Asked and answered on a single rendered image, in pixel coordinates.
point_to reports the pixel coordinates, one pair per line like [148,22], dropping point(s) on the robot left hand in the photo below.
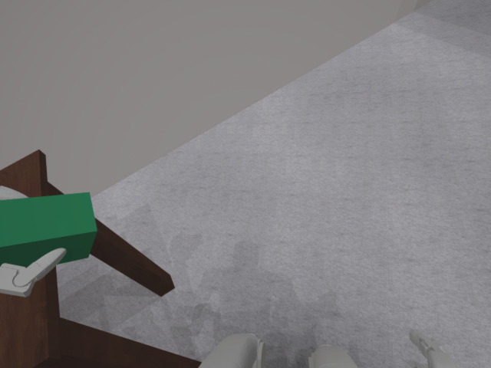
[17,280]

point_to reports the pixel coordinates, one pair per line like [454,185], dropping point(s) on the robot right hand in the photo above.
[432,351]

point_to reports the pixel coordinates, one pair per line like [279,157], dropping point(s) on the robot thigh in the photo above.
[330,357]
[237,351]

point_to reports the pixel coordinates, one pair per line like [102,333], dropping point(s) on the left robot thigh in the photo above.
[237,351]

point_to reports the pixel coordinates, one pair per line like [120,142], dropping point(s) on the sponge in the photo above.
[32,227]

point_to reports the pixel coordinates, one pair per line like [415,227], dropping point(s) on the right robot thigh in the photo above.
[330,357]

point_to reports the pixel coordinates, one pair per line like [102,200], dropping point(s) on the table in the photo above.
[32,333]

